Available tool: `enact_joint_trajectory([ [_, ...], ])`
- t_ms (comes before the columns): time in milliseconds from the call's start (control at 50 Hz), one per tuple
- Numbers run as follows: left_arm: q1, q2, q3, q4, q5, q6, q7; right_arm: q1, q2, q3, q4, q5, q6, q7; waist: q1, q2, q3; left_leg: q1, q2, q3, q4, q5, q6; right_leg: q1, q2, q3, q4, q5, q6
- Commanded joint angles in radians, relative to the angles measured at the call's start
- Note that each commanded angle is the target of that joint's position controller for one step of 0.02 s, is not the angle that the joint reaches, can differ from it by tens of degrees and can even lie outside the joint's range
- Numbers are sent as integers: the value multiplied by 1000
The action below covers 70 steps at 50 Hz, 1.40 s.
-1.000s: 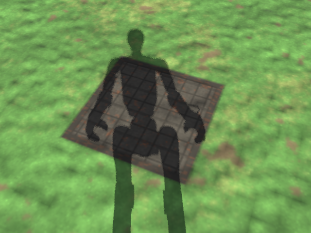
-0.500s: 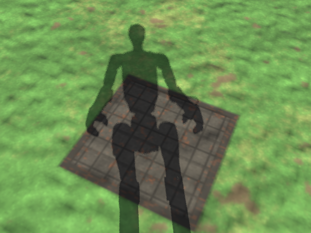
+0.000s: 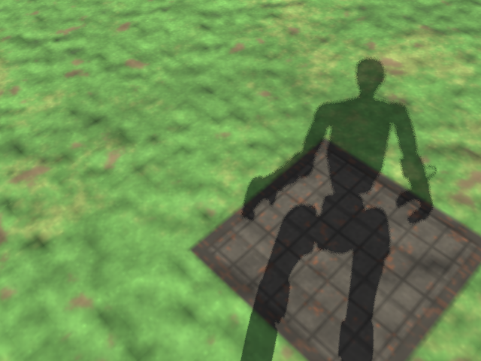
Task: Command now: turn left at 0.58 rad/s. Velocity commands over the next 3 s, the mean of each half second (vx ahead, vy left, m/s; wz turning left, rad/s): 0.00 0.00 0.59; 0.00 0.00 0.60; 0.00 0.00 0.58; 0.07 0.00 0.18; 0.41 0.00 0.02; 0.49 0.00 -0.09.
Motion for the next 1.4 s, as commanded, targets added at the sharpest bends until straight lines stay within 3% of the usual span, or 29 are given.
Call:
enact_joint_trajectory([
  [20, 1, 219, 67, -52, -7, 0, -1, -81, -38, 3, -118, -2, -18, 14, 37, -222, -107, -4, 26, 62, -145, -19, 5, 172, -242, 138, -98, 418, -210],
  [100, -14, 234, 76, -41, -33, -4, -17, -48, -58, -9, -120, 0, -7, 29, 15, -231, -109, 120, 11, 112, -359, 43, 60, 158, -265, 107, -46, 422, -186],
  [140, -4, 206, 71, -22, -50, -10, -19, 27, -69, -22, -93, -3, -7, 29, -28, -184, -121, 295, -22, 121, -585, 235, 123, 82, -228, 40, 65, 335, -106],
  [160, 43, 163, 61, -9, -29, -15, -24, 70, -133, -43, -89, -2, -10, 18, -28, -27, -147, 476, 65, -30, -632, 483, 173, -77, -162, -48, 243, 141, -17],
  [180, 24, 89, 30, -64, 35, -18, -31, 75, -259, -65, -115, -11, -15, 1, 2, 315, -151, 617, 338, -400, -588, 915, 339, -397, -16, -89, 551, -441, 87],
  [200, -83, 145, 46, -86, 14, -23, -21, 103, -215, -52, -121, -50, -40, 14, -98, 216, -221, 540, 398, -465, -626, 827, 479, -446, 27, 79, 716, -482, 93],
  [220, -109, 175, 56, -85, -13, -19, -16, 65, -188, -40, -111, -52, -58, 18, -78, 134, -169, 497, 339, -377, -643, 718, 443, -454, 9, 113, 768, -406, 80],
  [260, -84, 177, 64, -58, -8, -8, 0, -34, -131, -23, -112, -13, -63, 4, -31, 80, -117, 439, 246, -287, -646, 580, 348, -455, -8, 131, 718, -256, 77],
  [320, -38, 159, 63, -48, -6, -10, -4, -66, -123, -13, -115, -18, -52, -12, 0, 99, -136, 370, 194, -252, -653, 577, 340, -363, 30, 119, 679, -144, 95],
  [400, -73, 125, 47, -57, -10, -16, -11, -45, -141, -20, -104, -14, -47, -22, -23, 103, -134, 373, 176, -295, -644, 454, 335, -316, 52, 132, 457, -113, 101],
  [540, -70, 141, 52, -71, -24, -38, -35, -67, -158, -26, -108, -7, -34, -7, -32, 136, -119, 321, 160, -456, -610, 398, 329, -156, 96, 146, 201, -146, 70],
  [600, 8, 154, 64, -51, -18, -50, -41, -93, -131, -18, -113, 9, -27, -14, 18, 107, -136, 256, 87, -447, -528, 335, 249, 50, 56, 146, -79, 81, 28],
  [620, 31, 218, 77, -58, -2, -46, -34, -47, -81, -5, -113, -2, -28, -14, -5, -50, -175, 148, 9, -346, -363, 89, 188, 175, -133, 304, -110, 176, -41],
  [640, 11, 284, 89, -49, 24, -36, -35, -29, -88, -11, -134, 7, -36, -15, -43, -326, -111, -59, -154, -134, -182, -232, 123, 165, -309, 541, -150, 348, -213],
  [660, -21, 224, 75, -76, 25, -41, -32, -7, -174, -38, -110, -13, -43, -17, -29, -249, -107, -76, -79, -131, 63, -259, 76, 118, -371, 563, -153, 347, -286],
  [680, -66, 172, 58, -90, 18, -41, -25, 3, -198, -53, -88, -4, -39, -14, -45, -184, -93, -71, -59, -123, 152, -190, 62, 85, -316, 462, -142, 309, -255],
  [720, -115, 142, 47, -99, -8, -36, -15, 27, -151, -48, -58, -4, -18, -18, -49, -151, -57, -100, -45, -98, 232, -74, 26, 83, -219, 315, -130, 238, -192],
  [780, -68, 149, 45, -89, -1, -21, -1, -25, -88, -26, -84, 8, -13, -9, -8, -181, -49, -117, -23, -22, 149, -11, -1, 128, -179, 202, -138, 276, -200],
  [860, -32, 199, 64, -76, -3, -6, -2, -78, -56, -5, -121, -2, -19, 6, 31, -201, -95, -48, 33, 24, -64, -38, -6, 201, -227, 161, -120, 341, -222],
  [940, -44, 233, 77, -68, -22, -2, -20, -49, -72, -8, -126, -1, -14, 22, 21, -220, -109, 96, 28, 91, -252, -11, 29, 159, -254, 112, -93, 386, -210],
  [1000, -56, 220, 74, -54, -52, -7, -25, 37, -76, -21, -102, -1, -8, 29, -37, -189, -114, 274, -7, 126, -525, 176, 103, 95, -236, 49, 25, 310, -131],
  [1020, 6, 179, 63, -28, -44, -11, -30, 80, -115, -37, -92, -3, -10, 19, -43, -88, -127, 416, 8, 55, -615, 323, 141, -9, -189, -20, 152, 181, -55],
  [1040, 9, 104, 37, -64, 16, -12, -36, 116, -247, -66, -111, -5, -17, 1, -20, 247, -141, 601, 283, -327, -626, 727, 253, -305, -60, -110, 484, -322, 56],
  [1060, -96, 127, 40, -108, 10, -15, -23, 96, -257, -57, -134, -45, -43, 11, -71, 256, -164, 498, 407, -497, -638, 768, 453, -426, 40, 44, 683, -483, 82],
  [1080, -130, 170, 53, -107, -9, -11, -16, 82, -209, -44, -127, -51, -64, 18, -86, 147, -151, 474, 358, -421, -660, 665, 447, -434, 17, 106, 763, -426, 73],
  [1120, -106, 180, 63, -80, -10, -6, -4, -3, -152, -26, -116, -19, -73, 8, -36, 78, -103, 437, 254, -309, -660, 504, 343, -436, -7, 129, 724, -261, 60],
  [1140, -91, 185, 65, -77, -4, -3, -1, -34, -139, -17, -118, -7, -69, 2, -21, 92, -95, 411, 231, -288, -661, 522, 328, -417, -2, 129, 712, -204, 67],
  [1200, -56, 162, 61, -61, -12, -6, -10, -38, -129, -7, -118, -19, -63, -13, -6, 102, -131, 399, 194, -265, -662, 556, 332, -359, 33, 121, 692, -118, 88],
  [1400, -110, 142, 49, -83, -22, -26, -25, -41, -164, -20, -110, -15, -43, -12, -41, 121, -105, 347, 165, -430, -625, 389, 338, -221, 84, 155, 306, -151, 89],
])
Next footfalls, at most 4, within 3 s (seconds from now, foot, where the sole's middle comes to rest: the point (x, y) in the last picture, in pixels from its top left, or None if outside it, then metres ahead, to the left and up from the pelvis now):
0.16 left None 0.03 0.14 -0.78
0.62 right None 0.10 -0.07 -0.78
1.02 left None -0.05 0.16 -0.78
1.54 right None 0.12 0.02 -0.78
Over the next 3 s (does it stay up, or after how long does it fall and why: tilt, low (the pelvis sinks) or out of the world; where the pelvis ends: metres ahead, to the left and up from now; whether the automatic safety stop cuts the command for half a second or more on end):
stays up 0.26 0.47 0.00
